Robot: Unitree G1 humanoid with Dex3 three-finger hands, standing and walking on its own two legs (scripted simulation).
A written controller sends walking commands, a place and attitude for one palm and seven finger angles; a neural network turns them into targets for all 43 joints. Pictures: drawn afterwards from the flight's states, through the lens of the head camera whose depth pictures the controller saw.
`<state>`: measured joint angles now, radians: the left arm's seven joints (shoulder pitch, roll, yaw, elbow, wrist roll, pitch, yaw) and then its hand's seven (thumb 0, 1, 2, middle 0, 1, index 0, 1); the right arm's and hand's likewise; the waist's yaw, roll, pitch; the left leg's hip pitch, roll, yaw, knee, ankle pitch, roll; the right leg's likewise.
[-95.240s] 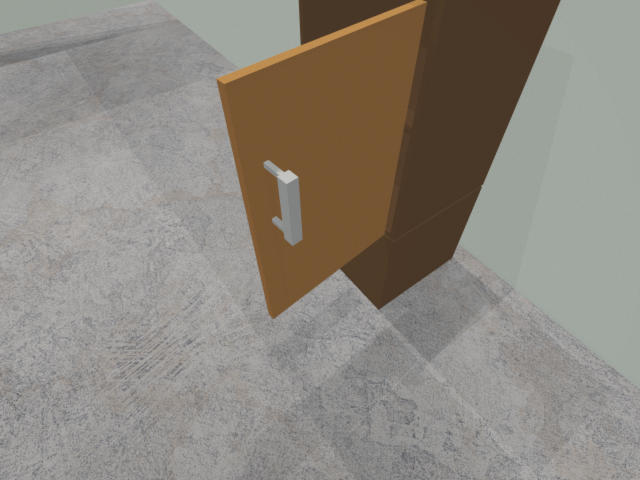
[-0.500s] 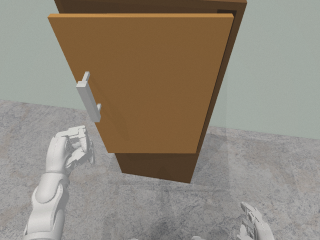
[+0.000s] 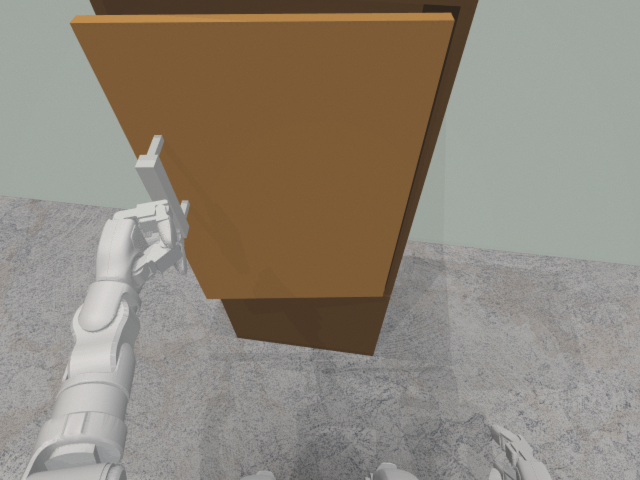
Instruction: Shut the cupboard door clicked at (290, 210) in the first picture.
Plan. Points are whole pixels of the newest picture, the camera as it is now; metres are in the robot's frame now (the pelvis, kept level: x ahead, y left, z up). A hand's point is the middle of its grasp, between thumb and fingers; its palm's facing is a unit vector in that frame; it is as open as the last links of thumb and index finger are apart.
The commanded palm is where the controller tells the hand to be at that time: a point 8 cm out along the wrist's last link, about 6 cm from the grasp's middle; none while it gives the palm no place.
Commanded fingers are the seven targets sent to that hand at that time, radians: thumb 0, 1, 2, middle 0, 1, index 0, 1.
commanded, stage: bring the fist close to the handle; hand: left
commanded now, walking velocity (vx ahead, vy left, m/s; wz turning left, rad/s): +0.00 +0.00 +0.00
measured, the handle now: (168, 189) +0.48 +0.23 +0.08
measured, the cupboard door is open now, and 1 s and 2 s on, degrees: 9 5 0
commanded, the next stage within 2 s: push the door shut along its arc in 0.42 s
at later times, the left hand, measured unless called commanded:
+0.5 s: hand (172, 244) +0.38 +0.20 +0.08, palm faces +0.05 -1.00 -0.02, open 3.1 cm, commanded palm +0.35 +0.25 +0.08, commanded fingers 0.00 0.90 0.90 -1.30 -1.50 -1.30 -1.50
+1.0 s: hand (182, 215) +0.42 +0.20 +0.08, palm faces -0.06 -1.00 -0.02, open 3.2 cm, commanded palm +0.41 +0.24 +0.08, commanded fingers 0.00 0.90 0.90 -1.30 -1.50 -1.30 -1.50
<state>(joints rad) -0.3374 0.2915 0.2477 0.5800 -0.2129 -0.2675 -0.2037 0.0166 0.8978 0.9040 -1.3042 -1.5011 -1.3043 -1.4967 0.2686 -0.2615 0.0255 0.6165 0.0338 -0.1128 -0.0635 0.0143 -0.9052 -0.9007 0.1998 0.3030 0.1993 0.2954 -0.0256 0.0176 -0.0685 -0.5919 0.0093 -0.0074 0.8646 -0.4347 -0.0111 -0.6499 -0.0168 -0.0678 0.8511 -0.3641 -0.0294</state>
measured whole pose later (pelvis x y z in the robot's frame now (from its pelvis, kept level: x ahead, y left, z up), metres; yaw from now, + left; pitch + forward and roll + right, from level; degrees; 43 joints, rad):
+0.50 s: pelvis +0.00 +0.01 +0.00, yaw -1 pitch +10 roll +0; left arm -0.33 0.28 0.27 0.61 -0.22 -0.36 -0.21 0.02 0.90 0.90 -1.30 -1.50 -1.30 -1.50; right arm 0.31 -0.26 0.01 0.62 0.03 -0.07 -0.05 0.01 -0.91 -0.90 0.20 0.30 0.20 0.30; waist -0.03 0.02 -0.08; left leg -0.59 0.01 0.01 0.85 -0.43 0.00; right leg -0.65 -0.01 -0.05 0.83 -0.35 -0.02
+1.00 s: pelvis -0.01 +0.01 -0.01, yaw +0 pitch +12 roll -1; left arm -0.63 0.38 0.28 0.94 -0.20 -0.34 -0.32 0.02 0.90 0.90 -1.32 -1.50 -1.33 -1.50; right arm 0.33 -0.27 0.03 0.64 0.04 -0.05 -0.06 0.01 -0.91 -0.90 0.20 0.30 0.20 0.30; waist -0.07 0.01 -0.07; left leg -0.68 0.01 0.00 0.91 -0.44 0.01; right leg -0.73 -0.02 -0.06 0.87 -0.35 -0.02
